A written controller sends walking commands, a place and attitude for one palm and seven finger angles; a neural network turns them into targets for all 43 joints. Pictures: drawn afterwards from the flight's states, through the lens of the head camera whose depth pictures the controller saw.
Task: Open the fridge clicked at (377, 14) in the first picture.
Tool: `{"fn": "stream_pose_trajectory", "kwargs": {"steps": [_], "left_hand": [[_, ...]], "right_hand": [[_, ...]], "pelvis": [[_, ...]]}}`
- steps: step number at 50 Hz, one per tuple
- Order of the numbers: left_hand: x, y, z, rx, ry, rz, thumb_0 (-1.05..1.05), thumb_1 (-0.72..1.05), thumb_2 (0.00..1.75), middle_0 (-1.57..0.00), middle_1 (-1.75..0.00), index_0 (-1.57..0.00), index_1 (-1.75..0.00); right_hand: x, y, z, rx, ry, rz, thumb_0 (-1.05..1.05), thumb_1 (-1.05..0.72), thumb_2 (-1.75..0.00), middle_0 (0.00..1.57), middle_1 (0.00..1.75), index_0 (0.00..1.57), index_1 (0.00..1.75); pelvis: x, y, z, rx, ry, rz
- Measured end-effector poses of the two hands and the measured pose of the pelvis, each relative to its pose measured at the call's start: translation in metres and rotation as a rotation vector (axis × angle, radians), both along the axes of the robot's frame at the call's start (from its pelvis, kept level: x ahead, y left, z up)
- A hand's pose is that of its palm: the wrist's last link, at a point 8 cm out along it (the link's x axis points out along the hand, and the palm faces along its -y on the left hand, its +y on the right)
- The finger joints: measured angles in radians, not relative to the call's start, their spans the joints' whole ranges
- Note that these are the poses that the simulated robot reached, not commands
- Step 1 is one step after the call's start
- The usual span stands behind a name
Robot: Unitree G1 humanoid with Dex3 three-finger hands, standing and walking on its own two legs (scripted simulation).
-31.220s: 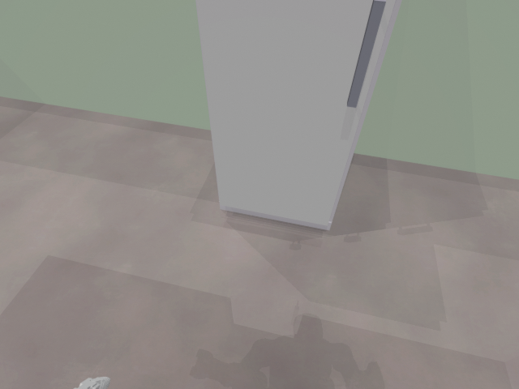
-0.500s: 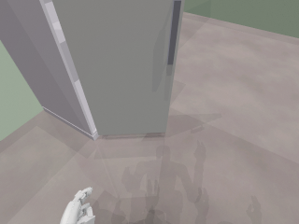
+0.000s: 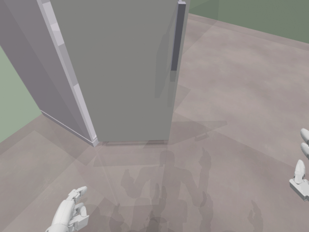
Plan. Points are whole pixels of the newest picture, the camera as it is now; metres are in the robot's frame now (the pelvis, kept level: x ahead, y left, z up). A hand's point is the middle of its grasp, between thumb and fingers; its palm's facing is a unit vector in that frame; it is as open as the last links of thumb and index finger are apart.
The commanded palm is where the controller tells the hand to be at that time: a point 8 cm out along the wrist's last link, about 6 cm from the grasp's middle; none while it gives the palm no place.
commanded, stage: let the arm hang, fingers relaxed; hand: right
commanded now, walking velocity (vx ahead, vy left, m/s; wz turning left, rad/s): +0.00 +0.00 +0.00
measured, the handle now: (176, 37) +0.82 -0.04 +0.12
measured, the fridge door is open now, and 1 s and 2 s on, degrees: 55 55 55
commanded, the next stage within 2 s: look to check the result in 1.04 s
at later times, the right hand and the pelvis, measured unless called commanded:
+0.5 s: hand out of the picture -0.07 -0.20 -0.17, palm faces +0.02 +0.97 -0.23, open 7.2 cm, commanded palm none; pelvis -0.03 +0.00 +0.01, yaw -1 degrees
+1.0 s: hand out of the picture +0.05 -0.21 -0.15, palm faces -0.01 +0.97 -0.26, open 7.4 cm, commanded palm none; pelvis -0.03 -0.01 +0.01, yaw +0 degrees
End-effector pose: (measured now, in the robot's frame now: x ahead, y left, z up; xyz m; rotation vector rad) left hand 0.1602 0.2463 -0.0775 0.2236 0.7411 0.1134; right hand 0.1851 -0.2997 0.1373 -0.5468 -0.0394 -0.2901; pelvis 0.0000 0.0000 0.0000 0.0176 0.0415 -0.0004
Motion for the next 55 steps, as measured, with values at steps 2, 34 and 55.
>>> {"fn": "stream_pose_trajectory", "kwargs": {"steps": [2,34,55], "left_hand": [[-0.006,0.005,-0.014,0.005,0.058,-0.022,0.01,0.91,0.9,-0.2,-0.3,-0.2,-0.3],[-0.192,-0.019,-0.062,-0.054,0.648,0.137,0.01,0.91,0.9,-0.2,-0.3,-0.2,-0.3],[-0.13,0.022,-0.04,0.036,0.502,0.128,0.01,0.91,0.9,-0.2,-0.3,-0.2,-0.3]], "right_hand": [[0.001,-0.005,-0.059,0.093,0.234,-0.048,0.0,-0.89,-0.9,0.21,0.3,0.21,0.3],[-0.221,0.032,-0.261,0.433,1.356,-0.352,0.0,-0.91,-0.9,0.2,0.3,0.2,0.3],[-0.136,0.033,-0.253,0.407,1.193,-0.232,0.0,-0.9,-0.9,0.21,0.3,0.2,0.3]], "pelvis": [[-0.006,-0.004,-0.003,-0.003,0.002,-0.008],[-0.033,-0.008,0.009,-0.007,-0.051,-0.004],[-0.024,-0.004,0.014,-0.013,-0.06,0.002]]}}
